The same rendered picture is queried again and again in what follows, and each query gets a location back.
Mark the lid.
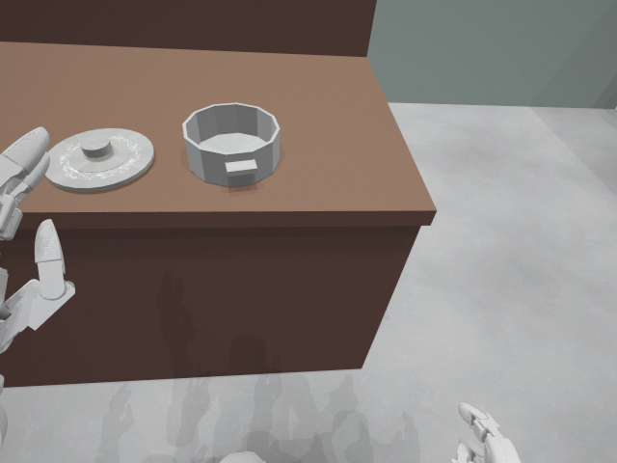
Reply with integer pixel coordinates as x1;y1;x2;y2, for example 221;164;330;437
45;128;154;192

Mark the table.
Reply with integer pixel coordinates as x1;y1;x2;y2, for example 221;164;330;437
0;0;437;388

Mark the knob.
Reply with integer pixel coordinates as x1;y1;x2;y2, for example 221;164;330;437
80;135;112;158

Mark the left robot hand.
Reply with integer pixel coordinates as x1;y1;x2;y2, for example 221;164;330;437
0;127;75;354

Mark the right robot hand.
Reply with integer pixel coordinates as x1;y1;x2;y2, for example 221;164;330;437
451;402;522;463

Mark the pot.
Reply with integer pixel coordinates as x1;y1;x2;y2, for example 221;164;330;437
182;102;280;187

